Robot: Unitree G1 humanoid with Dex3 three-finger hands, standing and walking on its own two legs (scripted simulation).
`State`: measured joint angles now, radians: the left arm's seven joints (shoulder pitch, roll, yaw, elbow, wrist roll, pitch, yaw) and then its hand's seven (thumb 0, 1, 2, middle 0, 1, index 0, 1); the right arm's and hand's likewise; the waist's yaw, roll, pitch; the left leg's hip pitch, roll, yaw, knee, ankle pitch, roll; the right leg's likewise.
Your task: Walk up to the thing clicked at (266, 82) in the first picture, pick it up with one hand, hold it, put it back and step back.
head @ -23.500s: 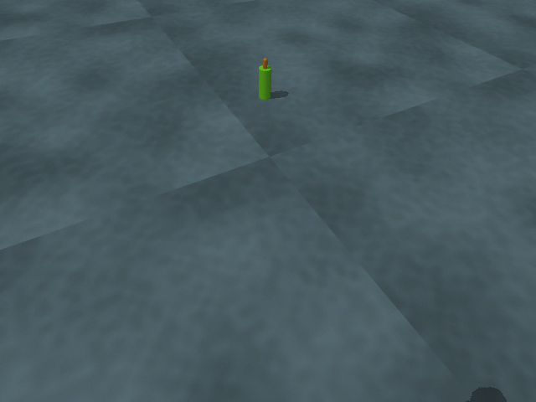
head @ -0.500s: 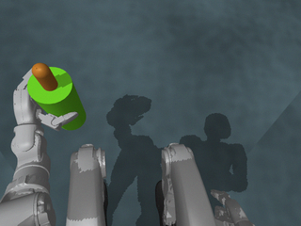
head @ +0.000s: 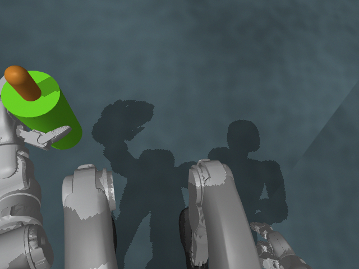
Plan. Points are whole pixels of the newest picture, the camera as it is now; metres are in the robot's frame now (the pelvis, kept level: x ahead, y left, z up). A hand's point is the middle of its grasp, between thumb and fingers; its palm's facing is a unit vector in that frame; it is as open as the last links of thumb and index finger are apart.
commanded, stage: crouch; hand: left
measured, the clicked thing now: (46, 111) +0.43 +0.25 -0.05
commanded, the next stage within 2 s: lower in 0.12 s
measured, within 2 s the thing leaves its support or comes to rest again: rests again in 1.74 s
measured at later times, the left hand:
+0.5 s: hand (53, 123) +0.43 +0.25 -0.12, palm faces +0.20 -0.98 +0.01, open 11.5 cm
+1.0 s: hand (57, 127) +0.44 +0.26 -0.16, palm faces +0.22 -0.98 +0.03, open 11.5 cm
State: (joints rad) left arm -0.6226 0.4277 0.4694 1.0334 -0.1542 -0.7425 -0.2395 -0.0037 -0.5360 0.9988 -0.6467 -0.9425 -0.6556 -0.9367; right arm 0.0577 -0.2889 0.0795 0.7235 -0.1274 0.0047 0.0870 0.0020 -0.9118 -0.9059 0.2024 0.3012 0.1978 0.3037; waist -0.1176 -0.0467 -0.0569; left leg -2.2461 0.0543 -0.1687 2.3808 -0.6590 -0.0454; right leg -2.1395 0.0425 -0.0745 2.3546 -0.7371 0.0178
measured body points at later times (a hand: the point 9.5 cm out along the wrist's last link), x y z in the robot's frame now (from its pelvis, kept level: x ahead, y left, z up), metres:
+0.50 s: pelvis +0.00 +0.01 -0.03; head +0.22 +0.09 +0.35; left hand +0.41 +0.30 -0.12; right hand +0.14 -0.26 -0.13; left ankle +0.09 +0.14 -0.30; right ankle +0.09 -0.12 -0.30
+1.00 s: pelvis +0.00 +0.01 -0.05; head +0.22 +0.13 +0.32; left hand +0.42 +0.31 -0.16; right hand +0.13 -0.26 -0.12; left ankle +0.09 +0.14 -0.30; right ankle +0.09 -0.12 -0.30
